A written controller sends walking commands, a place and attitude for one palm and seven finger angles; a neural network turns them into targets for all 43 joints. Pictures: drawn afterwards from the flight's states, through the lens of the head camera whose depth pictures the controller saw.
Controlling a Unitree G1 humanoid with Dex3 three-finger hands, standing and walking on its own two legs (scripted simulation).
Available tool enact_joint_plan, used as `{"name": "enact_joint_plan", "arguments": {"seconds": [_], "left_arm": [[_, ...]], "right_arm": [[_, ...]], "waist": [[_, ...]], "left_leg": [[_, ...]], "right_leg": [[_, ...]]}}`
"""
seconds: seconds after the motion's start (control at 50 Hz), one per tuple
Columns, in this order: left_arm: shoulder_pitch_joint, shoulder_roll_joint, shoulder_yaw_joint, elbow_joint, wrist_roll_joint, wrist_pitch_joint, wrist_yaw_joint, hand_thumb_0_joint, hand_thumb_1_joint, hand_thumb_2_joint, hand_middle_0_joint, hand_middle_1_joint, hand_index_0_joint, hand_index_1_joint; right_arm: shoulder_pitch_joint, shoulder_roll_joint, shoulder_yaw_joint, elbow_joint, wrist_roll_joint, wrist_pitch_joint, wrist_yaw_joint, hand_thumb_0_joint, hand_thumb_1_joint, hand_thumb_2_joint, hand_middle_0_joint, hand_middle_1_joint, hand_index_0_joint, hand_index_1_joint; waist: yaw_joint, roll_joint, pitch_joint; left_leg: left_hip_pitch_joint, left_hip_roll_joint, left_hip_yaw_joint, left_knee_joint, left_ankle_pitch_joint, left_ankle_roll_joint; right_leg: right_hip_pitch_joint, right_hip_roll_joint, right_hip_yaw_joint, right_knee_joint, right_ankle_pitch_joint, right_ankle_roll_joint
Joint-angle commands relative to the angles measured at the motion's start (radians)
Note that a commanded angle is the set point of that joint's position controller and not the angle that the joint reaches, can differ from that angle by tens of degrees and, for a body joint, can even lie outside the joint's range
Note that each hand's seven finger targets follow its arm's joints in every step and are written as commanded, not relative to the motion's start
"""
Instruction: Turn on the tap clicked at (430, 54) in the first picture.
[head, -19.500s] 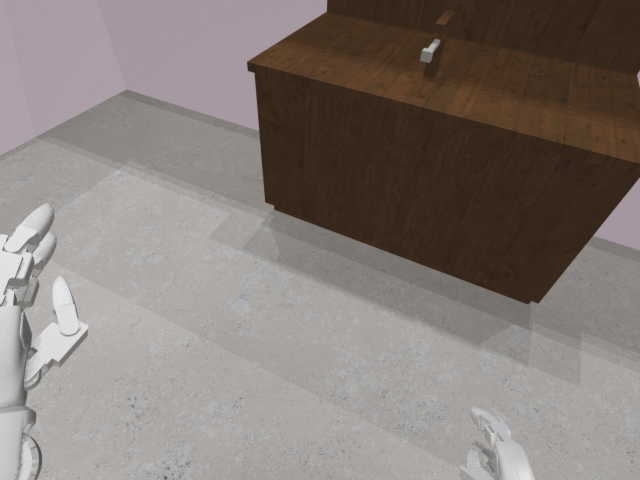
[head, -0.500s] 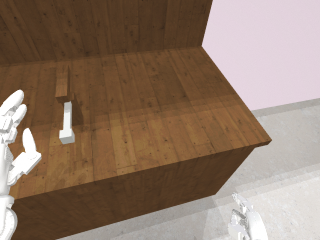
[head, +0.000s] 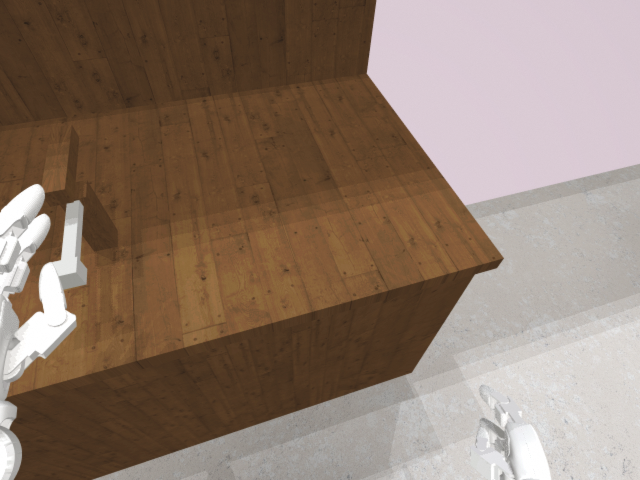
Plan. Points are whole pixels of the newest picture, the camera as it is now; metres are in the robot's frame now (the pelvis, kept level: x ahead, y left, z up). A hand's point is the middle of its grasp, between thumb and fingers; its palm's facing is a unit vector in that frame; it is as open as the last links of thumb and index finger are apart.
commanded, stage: come to a stop and stand still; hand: left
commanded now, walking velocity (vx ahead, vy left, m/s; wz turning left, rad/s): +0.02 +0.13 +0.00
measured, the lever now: (69, 273) +0.33 +0.34 +0.06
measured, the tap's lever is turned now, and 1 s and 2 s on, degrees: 0 0 0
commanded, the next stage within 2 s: look again from close up in 1.00 s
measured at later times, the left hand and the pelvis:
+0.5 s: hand (21, 295) +0.24 +0.29 +0.16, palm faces +0.35 -0.85 -0.39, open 7.4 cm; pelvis +0.01 +0.05 +0.00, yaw -1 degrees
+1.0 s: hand out of the picture +0.24 +0.35 +0.16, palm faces +0.38 -0.86 -0.35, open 7.4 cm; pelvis +0.01 +0.10 +0.00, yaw +1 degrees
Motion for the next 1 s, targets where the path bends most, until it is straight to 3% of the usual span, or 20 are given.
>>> {"name": "enact_joint_plan", "arguments": {"seconds": [0.0, 0.06, 0.22, 0.24, 0.26, 0.28, 0.3, 0.36, 0.4, 0.44, 0.48, 0.5, 0.54, 0.58, 0.66, 0.7, 0.78, 0.8, 0.9, 0.98], "left_arm": [[-0.014, 0.163, 0.115, -0.180, -0.001, -0.058, 0.046, 0.000, 0.900, 0.900, -0.200, -0.300, -0.200, -0.300], [0.001, 0.172, 0.120, -0.176, 0.013, -0.056, 0.066, 0.000, 0.900, 0.900, -0.200, -0.300, -0.200, -0.300], [-0.029, 0.162, 0.090, -0.178, 0.029, -0.055, 0.074, 0.000, 0.900, 0.900, -0.200, -0.300, -0.200, -0.300], [-1.038, 0.968, 0.661, -0.420, 0.164, -0.155, 0.059, 0.000, 0.900, 0.900, -0.200, -0.300, -0.200, -0.300], [-0.528, 0.394, 0.291, 0.127, 0.078, -0.129, 0.016, 0.000, 0.900, 0.900, -0.200, -0.300, -0.200, -0.300], [-0.299, 0.186, 0.172, 0.158, 0.036, -0.094, 0.018, 0.000, 0.900, 0.900, -0.200, -0.300, -0.200, -0.300], [-0.263, 0.153, 0.101, 0.093, 0.044, -0.112, 0.006, 0.000, 0.900, 0.900, -0.200, -0.300, -0.200, -0.300], [-0.054, 0.108, 0.034, -0.017, 0.034, -0.116, 0.017, 0.000, 0.900, 0.900, -0.200, -0.300, -0.200, -0.300], [-0.040, 0.122, 0.047, -0.061, 0.035, -0.108, 0.026, 0.000, 0.900, 0.900, -0.200, -0.300, -0.200, -0.300], [-0.077, 0.171, 0.100, -0.080, 0.040, -0.105, 0.032, 0.000, 0.900, 0.900, -0.200, -0.300, -0.200, -0.300], [-0.134, 0.244, 0.175, -0.143, 0.045, -0.111, 0.038, 0.000, 0.900, 0.900, -0.200, -0.300, -0.200, -0.300], [-0.159, 0.205, 0.148, -0.136, 0.042, -0.118, 0.033, 0.000, 0.900, 0.900, -0.200, -0.300, -0.200, -0.300], [-0.199, 0.208, 0.153, -0.160, 0.044, -0.124, 0.030, 0.000, 0.900, 0.900, -0.200, -0.300, -0.200, -0.300], [-0.227, 0.207, 0.147, -0.207, 0.047, -0.128, 0.028, 0.000, 0.900, 0.900, -0.200, -0.300, -0.200, -0.300], [-0.194, 0.147, 0.087, -0.187, 0.054, -0.125, 0.022, 0.000, 0.900, 0.900, -0.200, -0.300, -0.200, -0.300], [-0.169, 0.110, 0.051, -0.160, 0.057, -0.119, 0.019, 0.000, 0.900, 0.900, -0.200, -0.300, -0.200, -0.300], [-0.175, 0.144, 0.085, -0.176, 0.067, -0.112, 0.023, 0.000, 0.900, 0.900, -0.200, -0.300, -0.200, -0.300], [-0.170, 0.117, 0.057, -0.157, 0.063, -0.111, 0.019, 0.000, 0.900, 0.900, -0.200, -0.300, -0.200, -0.300], [-0.155, 0.138, 0.086, -0.177, 0.056, -0.112, 0.023, 0.000, 0.900, 0.900, -0.200, -0.300, -0.200, -0.300], [-0.143, 0.170, 0.116, -0.236, 0.058, -0.118, 0.032, 0.000, 0.900, 0.900, -0.200, -0.300, -0.200, -0.300]], "right_arm": [[-0.070, -0.110, -0.027, -0.145, 0.007, -0.045, -0.005, 0.000, -0.900, -0.900, 0.200, 0.300, 0.200, 0.300], [-0.074, -0.113, -0.020, -0.140, 0.011, -0.040, -0.009, 0.000, -0.900, -0.900, 0.200, 0.300, 0.200, 0.300], [-0.090, -0.125, -0.015, -0.125, 0.005, -0.033, -0.016, 0.000, -0.900, -0.900, 0.200, 0.300, 0.200, 0.300], [0.117, -0.125, -0.038, -0.067, -0.013, -0.085, -0.022, 0.000, -0.900, -0.900, 0.200, 0.300, 0.200, 0.300], [0.013, -0.049, -0.009, -0.049, -0.007, -0.080, -0.023, 0.000, -0.900, -0.900, 0.200, 0.300, 0.200, 0.300], [-0.058, -0.100, -0.032, -0.131, 0.020, -0.073, -0.002, 0.000, -0.900, -0.900, 0.200, 0.300, 0.200, 0.300], [-0.013, -0.120, -0.029, -0.126, 0.007, -0.073, 0.006, 0.000, -0.900, -0.900, 0.200, 0.300, 0.200, 0.300], [-0.034, -0.115, -0.017, -0.137, 0.016, -0.070, 0.040, 0.000, -0.900, -0.900, 0.200, 0.300, 0.200, 0.300], [-0.067, -0.117, -0.014, -0.141, 0.014, -0.070, 0.039, 0.000, -0.900, -0.900, 0.200, 0.300, 0.200, 0.300], [-0.080, -0.121, -0.012, -0.142, 0.003, -0.073, 0.024, 0.000, -0.900, -0.900, 0.200, 0.300, 0.200, 0.300], [-0.108, -0.125, -0.004, -0.143, -0.001, -0.071, 0.012, 0.000, -0.900, -0.900, 0.200, 0.300, 0.200, 0.300], [-0.101, -0.117, 0.001, -0.150, -0.004, -0.072, 0.006, 0.000, -0.900, -0.900, 0.200, 0.300, 0.200, 0.300], [-0.098, -0.110, 0.005, -0.155, -0.006, -0.079, 0.002, 0.000, -0.900, -0.900, 0.200, 0.300, 0.200, 0.300], [-0.111, -0.102, 0.010, -0.156, -0.004, -0.089, 0.004, 0.000, -0.900, -0.900, 0.200, 0.300, 0.200, 0.300], [-0.072, -0.109, -0.002, -0.147, -0.010, -0.096, 0.015, 0.000, -0.900, -0.900, 0.200, 0.300, 0.200, 0.300], [-0.069, -0.110, 0.001, -0.138, -0.013, -0.089, 0.023, 0.000, -0.900, -0.900, 0.200, 0.300, 0.200, 0.300], [-0.080, -0.106, -0.003, -0.145, -0.010, -0.075, 0.032, 0.000, -0.900, -0.900, 0.200, 0.300, 0.200, 0.300], [-0.070, -0.110, -0.001, -0.144, -0.017, -0.065, 0.032, 0.000, -0.900, -0.900, 0.200, 0.300, 0.200, 0.300], [-0.082, -0.113, -0.001, -0.157, -0.015, -0.047, 0.029, 0.000, -0.900, -0.900, 0.200, 0.300, 0.200, 0.300], [-0.095, -0.112, -0.008, -0.164, -0.007, -0.049, 0.026, 0.000, -0.900, -0.900, 0.200, 0.300, 0.200, 0.300]], "waist": [[-0.003, -0.008, -0.188], [0.004, -0.036, -0.174], [0.008, 0.020, -0.179], [-0.004, -0.147, -0.016], [0.009, -0.073, -0.248], [0.048, 0.168, -0.250], [0.040, 0.181, -0.237], [0.048, -0.015, -0.189], [0.040, -0.090, -0.184], [0.036, -0.097, -0.153], [0.030, -0.008, -0.151], [0.025, 0.015, -0.144], [0.029, 0.103, -0.155], [0.027, 0.135, -0.172], [0.025, 0.102, -0.196], [0.018, 0.127, -0.175], [0.020, 0.134, -0.150], [0.014, 0.124, -0.149], [0.012, 0.098, -0.154], [0.015, 0.127, -0.187]], "left_leg": [[0.028, -0.019, -0.005, 0.021, -0.019, 0.054], [0.002, -0.034, -0.021, 0.041, -0.014, 0.057], [0.050, -0.001, -0.051, -0.067, 0.128, 0.066], [0.006, -0.062, 0.096, 0.012, 0.105, 0.042], [-0.004, -0.077, 0.055, -0.027, 0.117, 0.069], [0.057, -0.046, 0.013, -0.068, 0.151, 0.054], [0.021, -0.022, 0.032, -0.050, 0.118, 0.051], [-0.027, -0.032, 0.015, -0.065, 0.070, 0.055], [0.026, -0.010, -0.005, -0.096, 0.111, 0.054], [0.041, 0.002, -0.033, -0.128, 0.105, 0.053], [0.062, 0.017, -0.050, -0.155, 0.135, 0.058], [0.035, 0.028, -0.066, -0.170, 0.133, 0.062], [0.020, 0.040, -0.074, -0.179, 0.161, 0.063], [0.055, 0.039, -0.072, -0.169, 0.230, 0.053], [0.089, 0.052, -0.077, -0.141, 0.379, 0.021], [0.108, 0.062, -0.087, -0.160, 0.458, 0.001], [0.152, 0.085, -0.097, -0.168, 0.558, -0.024], [0.143, 0.087, -0.106, -0.163, 0.555, -0.025], [0.122, 0.068, -0.098, -0.146, 0.564, -0.053], [0.130, 0.057, -0.080, -0.137, 0.535, -0.061]], "right_leg": [[0.078, -0.227, 0.229, -0.196, -0.133, 0.097], [0.099, -0.261, 0.276, -0.246, -0.205, 0.113], [0.182, -0.219, 0.186, -0.165, 0.024, 0.122], [0.002, -0.150, 0.163, -0.286, 0.104, 0.322], [0.214, -0.204, 0.107, -0.127, 0.117, 0.206], [0.245, -0.204, 0.194, -0.037, 0.240, 0.108], [0.229, -0.218, 0.206, -0.042, 0.218, 0.111], [0.257, -0.225, 0.199, -0.089, 0.141, 0.135], [0.209, -0.199, 0.145, -0.077, 0.093, 0.104], [0.150, -0.177, 0.139, -0.085, 0.005, 0.080], [0.137, -0.157, 0.118, -0.047, 0.037, 0.075], [0.150, -0.154, 0.096, -0.026, 0.040, 0.077], [0.186, -0.146, 0.085, 0.012, 0.083, 0.077], [0.186, -0.141, 0.076, 0.032, 0.124, 0.075], [0.190, -0.139, 0.054, 0.038, 0.143, 0.073], [0.143, -0.127, 0.035, 0.058, 0.060, 0.076], [0.077, -0.117, 0.025, 0.088, -0.050, 0.074], [0.079, -0.119, 0.025, 0.082, -0.060, 0.073], [0.132, -0.120, 0.018, 0.039, 0.013, 0.068], [0.170, -0.130, 0.026, 0.034, 0.086, 0.063]]}}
